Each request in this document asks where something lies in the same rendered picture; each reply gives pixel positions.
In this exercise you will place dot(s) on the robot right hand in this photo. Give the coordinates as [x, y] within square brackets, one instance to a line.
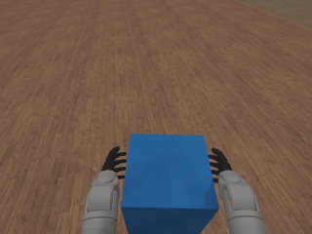
[222, 163]

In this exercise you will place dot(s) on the left robot forearm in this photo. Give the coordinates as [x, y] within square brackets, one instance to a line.
[101, 206]

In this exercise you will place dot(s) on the carton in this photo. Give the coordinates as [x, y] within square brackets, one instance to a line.
[168, 185]

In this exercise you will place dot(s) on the robot left hand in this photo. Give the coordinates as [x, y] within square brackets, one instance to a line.
[110, 163]

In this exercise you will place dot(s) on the right robot forearm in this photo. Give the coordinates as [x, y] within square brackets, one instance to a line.
[241, 208]

